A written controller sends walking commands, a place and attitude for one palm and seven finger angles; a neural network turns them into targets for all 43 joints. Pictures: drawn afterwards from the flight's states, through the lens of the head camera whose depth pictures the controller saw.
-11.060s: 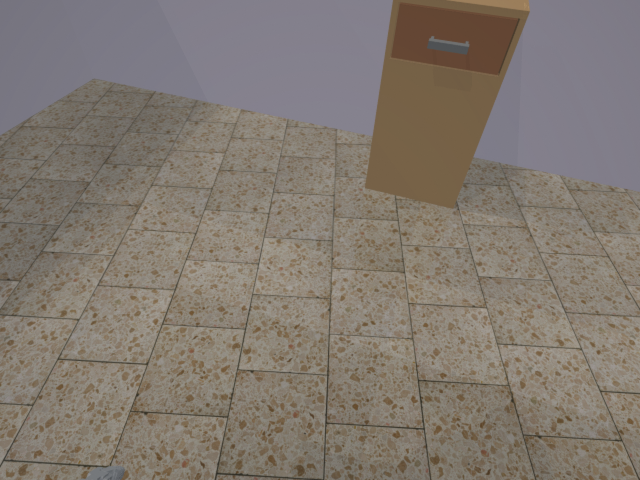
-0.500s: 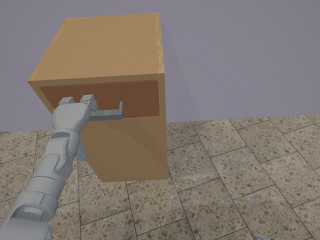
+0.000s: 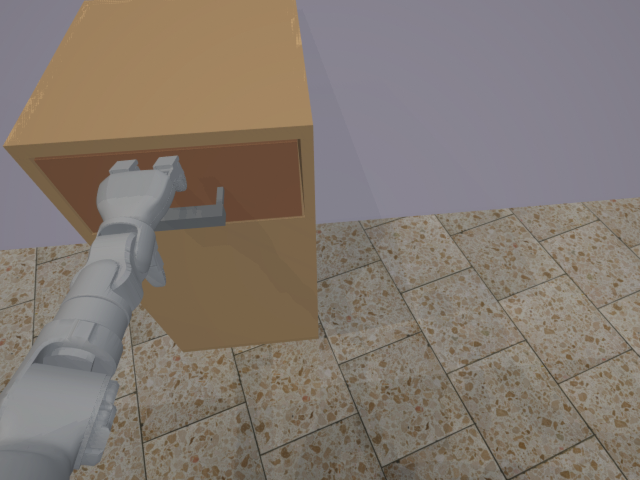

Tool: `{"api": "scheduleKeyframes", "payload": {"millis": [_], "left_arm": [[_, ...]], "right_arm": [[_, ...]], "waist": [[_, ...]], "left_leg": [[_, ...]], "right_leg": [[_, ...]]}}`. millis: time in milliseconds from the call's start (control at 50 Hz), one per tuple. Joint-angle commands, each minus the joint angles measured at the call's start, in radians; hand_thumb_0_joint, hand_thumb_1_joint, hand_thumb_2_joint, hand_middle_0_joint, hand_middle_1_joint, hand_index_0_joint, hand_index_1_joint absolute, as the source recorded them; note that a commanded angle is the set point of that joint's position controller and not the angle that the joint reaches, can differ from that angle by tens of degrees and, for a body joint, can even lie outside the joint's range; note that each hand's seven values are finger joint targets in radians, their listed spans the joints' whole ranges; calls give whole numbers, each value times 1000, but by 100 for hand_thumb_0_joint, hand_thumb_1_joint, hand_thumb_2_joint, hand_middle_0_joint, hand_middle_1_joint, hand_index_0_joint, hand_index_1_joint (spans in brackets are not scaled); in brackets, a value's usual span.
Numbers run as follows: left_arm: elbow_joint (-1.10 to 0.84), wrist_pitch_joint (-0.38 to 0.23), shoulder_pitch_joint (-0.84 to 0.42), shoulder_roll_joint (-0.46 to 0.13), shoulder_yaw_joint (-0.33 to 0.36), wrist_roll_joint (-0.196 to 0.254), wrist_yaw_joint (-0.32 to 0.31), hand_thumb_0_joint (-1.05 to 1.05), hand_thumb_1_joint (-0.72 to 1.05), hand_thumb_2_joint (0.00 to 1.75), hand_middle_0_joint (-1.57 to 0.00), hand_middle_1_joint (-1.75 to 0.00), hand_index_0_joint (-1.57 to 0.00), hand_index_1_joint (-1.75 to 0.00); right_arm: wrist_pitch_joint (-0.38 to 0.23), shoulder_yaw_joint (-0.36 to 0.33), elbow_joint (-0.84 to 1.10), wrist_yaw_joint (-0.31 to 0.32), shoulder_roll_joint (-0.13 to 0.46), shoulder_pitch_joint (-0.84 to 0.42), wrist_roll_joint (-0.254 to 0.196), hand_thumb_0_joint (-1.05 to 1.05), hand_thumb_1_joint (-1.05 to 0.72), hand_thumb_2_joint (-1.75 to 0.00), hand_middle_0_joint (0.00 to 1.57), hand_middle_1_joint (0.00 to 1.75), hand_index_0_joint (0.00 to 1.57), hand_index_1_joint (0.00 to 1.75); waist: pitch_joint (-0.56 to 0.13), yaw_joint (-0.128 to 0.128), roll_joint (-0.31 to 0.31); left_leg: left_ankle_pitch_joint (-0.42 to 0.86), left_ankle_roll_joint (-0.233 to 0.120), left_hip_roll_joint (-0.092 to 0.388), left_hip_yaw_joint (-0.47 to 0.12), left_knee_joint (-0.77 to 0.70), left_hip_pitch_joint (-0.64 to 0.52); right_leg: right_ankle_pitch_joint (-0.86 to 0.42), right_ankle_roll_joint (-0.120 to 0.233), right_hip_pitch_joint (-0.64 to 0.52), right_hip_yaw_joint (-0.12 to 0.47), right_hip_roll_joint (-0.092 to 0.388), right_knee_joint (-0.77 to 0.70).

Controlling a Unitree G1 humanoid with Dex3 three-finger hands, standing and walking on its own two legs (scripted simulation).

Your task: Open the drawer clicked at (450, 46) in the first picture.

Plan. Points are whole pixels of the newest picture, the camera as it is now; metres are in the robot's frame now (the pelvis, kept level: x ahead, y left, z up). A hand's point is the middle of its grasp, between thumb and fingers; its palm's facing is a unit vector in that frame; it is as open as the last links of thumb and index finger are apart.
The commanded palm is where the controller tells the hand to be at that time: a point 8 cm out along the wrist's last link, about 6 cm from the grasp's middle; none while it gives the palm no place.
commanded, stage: move the hooked fingers above the handle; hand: left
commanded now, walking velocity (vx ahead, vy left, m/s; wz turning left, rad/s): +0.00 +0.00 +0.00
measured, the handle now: (183, 207) +0.52 +0.23 -0.02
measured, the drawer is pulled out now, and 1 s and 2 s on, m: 0.00 0.00 0.00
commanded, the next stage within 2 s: lower the fingers behind the handle in 0.88 s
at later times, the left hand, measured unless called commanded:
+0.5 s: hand (163, 210) +0.47 +0.23 +0.03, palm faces -0.06 -0.03 -1.00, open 13.8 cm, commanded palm +0.45 +0.23 +0.10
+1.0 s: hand (160, 213) +0.47 +0.23 +0.03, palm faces -0.08 -0.03 -1.00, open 13.8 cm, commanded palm +0.46 +0.23 +0.10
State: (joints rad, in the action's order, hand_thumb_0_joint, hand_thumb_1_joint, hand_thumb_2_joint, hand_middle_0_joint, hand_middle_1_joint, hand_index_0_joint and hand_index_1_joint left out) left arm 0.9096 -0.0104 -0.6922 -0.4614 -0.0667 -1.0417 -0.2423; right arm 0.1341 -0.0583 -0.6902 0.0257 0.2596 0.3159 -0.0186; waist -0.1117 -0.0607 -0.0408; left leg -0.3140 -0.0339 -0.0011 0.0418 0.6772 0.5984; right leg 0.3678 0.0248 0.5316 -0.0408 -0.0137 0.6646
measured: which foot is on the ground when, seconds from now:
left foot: down 0.00-1.00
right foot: down 0.00-1.00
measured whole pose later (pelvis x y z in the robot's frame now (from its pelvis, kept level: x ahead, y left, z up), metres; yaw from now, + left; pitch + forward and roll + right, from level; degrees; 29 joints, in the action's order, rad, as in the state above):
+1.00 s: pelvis +0.01 +0.00 +0.00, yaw -1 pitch +16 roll -1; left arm 1.02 0.00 -0.76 -0.48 -0.04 -1.06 -0.25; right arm 0.13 -0.05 -0.68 0.03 0.25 0.32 -0.01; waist -0.13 -0.09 -0.04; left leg -0.33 -0.03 0.01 0.04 0.69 0.64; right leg 0.37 0.03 0.57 -0.04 -0.03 0.67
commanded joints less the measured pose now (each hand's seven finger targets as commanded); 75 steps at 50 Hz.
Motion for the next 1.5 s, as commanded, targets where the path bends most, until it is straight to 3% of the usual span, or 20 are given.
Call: {"api": "scheduleKeyframes", "payload": {"millis": [0,40,80,140,220,360,420,480,520,640,760,800,840,960,1100,1120,1160,1280,1340,1480], "left_arm": [[-175,-11,-497,-225,68,-6,-65,0,-50,30,-30,-120,-30,-120],[-120,-2,-494,-259,100,-14,-74,0,-50,30,-30,-120,-30,-120],[-98,10,-505,-211,65,-15,-83,0,-50,30,-30,-120,-30,-120],[-78,23,-561,-283,105,-29,-95,0,-50,30,-30,-120,-30,-120],[-31,35,-522,-253,96,-22,-90,0,-50,30,-30,-120,-30,-120],[-58,17,-458,-313,139,-25,-79,0,-50,30,-30,-120,-30,-120],[-72,8,-454,-310,135,-21,-78,0,-50,30,-30,-120,-30,-120],[-113,-3,-470,-231,74,-14,-78,0,-50,30,-30,-120,-30,-120],[-120,-11,-509,-242,79,-6,-77,0,-50,30,-30,-120,-30,-120],[-139,-11,-519,-219,65,-10,-90,0,-50,30,-30,-120,-30,-120],[-82,26,-504,-270,99,-17,-90,0,-50,30,-30,-120,-30,-120],[-63,38,-487,-243,73,-15,-81,0,-50,30,-30,-120,-30,-120],[-63,29,-495,-289,104,-15,-69,0,-50,30,-30,-120,-30,-120],[-102,-14,-511,-259,81,-13,-50,0,-50,30,-30,-120,-30,-120],[-73,-22,-442,-220,79,-13,-83,0,-50,30,-30,-120,-30,-120],[-72,-24,-454,-253,108,-13,-89,0,-50,30,-30,-120,-30,-120],[-96,-24,-466,-270,117,-24,-104,0,-50,30,-30,-120,-30,-120],[-70,-15,-465,-240,105,-31,-142,0,-50,30,-30,-120,-30,-120],[-61,-5,-477,-280,130,-37,-152,0,-50,30,-30,-120,-30,-120],[-13,1,-426,-209,83,-36,-146,0,-50,30,-30,-120,-30,-120]], "right_arm": [[-20,-54,68,4,145,90,8,0,-90,-90,20,30,20,30],[-17,-54,61,2,149,107,9,0,-90,-90,20,30,20,30],[-19,-56,57,-2,146,113,12,0,-90,-90,20,30,20,30],[-18,-53,51,-1,155,131,14,0,-90,-90,20,30,20,30],[-18,-55,49,-4,154,140,16,0,-90,-90,20,30,20,30],[-14,-55,58,3,155,141,12,0,-90,-90,20,30,20,30],[-12,-51,60,5,156,130,11,0,-90,-90,20,30,20,30],[-17,-59,58,1,149,127,10,0,-90,-90,20,30,20,30],[-17,-57,48,3,152,131,11,0,-90,-90,20,30,20,30],[-17,-58,46,0,146,121,12,0,-90,-90,20,30,20,30],[-11,-49,54,3,149,103,9,0,-90,-90,20,30,20,30],[-10,-46,65,5,147,93,7,0,-90,-90,20,30,20,30],[-10,-43,68,11,151,99,6,0,-90,-90,20,30,20,30],[-15,-49,69,16,147,115,9,0,-90,-90,20,30,20,30],[-10,-55,52,0,147,130,16,0,-90,-90,20,30,20,30],[-8,-55,47,1,151,133,17,0,-90,-90,20,30,20,30],[-8,-58,48,0,150,134,19,0,-90,-90,20,30,20,30],[-12,-61,34,-3,147,139,23,0,-90,-90,20,30,20,30],[-12,-59,31,-2,152,139,24,0,-90,-90,20,30,20,30],[-14,-60,32,-4,147,140,22,0,-90,-90,20,30,20,30]], "waist": [[-395,-27,-36],[-382,-28,-2],[-386,-34,-17],[-420,-39,-31],[-421,-42,-7],[-426,-15,-18],[-391,-20,-13],[-393,-38,-48],[-381,-51,-13],[-409,-45,-51],[-387,-33,-24],[-363,-40,-9],[-377,-37,5],[-399,-49,-20],[-387,-42,-13],[-395,-43,20],[-434,-35,-22],[-423,-47,-32],[-445,-42,-33],[-398,-52,-18]], "left_leg": [[398,-16,-19,-37,-17,-302],[400,-16,-17,-42,-12,-269],[397,-16,-17,-35,-9,-267],[408,-15,-14,-32,-1,-248],[427,-16,-10,-30,2,-248],[428,-19,-11,-16,-9,-227],[413,-20,-11,-16,-18,-220],[418,-18,-8,-20,-15,-278],[404,-22,-8,-25,-15,-269],[442,-17,-11,-35,-7,-314],[401,-19,-20,-22,-12,-256],[383,-21,-21,-17,-12,-240],[378,-23,-22,-16,-12,-226],[409,-23,-20,-22,6,-262],[430,-17,-15,-24,23,-234],[436,-20,-14,-26,25,-216],[441,-17,-16,-25,28,-228],[425,-16,-14,-27,41,-224],[414,-16,-15,-27,44,-202],[390,-15,-12,-24,52,-180]], "right_leg": [[-364,14,-44,24,-36,-56],[-363,13,-43,19,-41,-49],[-360,12,-29,20,-42,-50],[-379,10,-41,24,-41,-38],[-394,9,-48,20,-46,-43],[-426,7,-98,32,-42,-50],[-412,8,-95,31,-41,-60],[-388,8,-51,26,-44,-66],[-385,6,-57,29,-42,-74],[-392,9,-35,23,-42,-61],[-401,8,-73,26,-37,-61],[-400,5,-71,28,-36,-68],[-412,3,-95,34,-34,-65],[-418,3,-63,34,-37,-58],[-421,7,-31,24,-44,-38],[-439,6,-53,27,-42,-36],[-443,6,-53,30,-42,-25],[-412,7,-12,24,-47,-18],[-412,6,-22,28,-45,-9],[-390,6,13,23,-48,-9]]}}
